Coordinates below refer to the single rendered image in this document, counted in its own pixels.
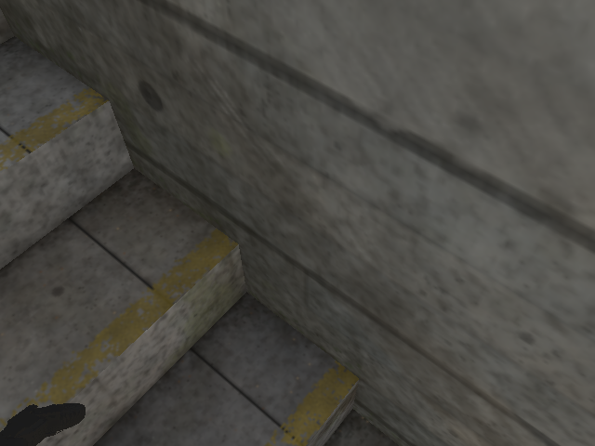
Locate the robot left hand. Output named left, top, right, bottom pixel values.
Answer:
left=0, top=403, right=86, bottom=446

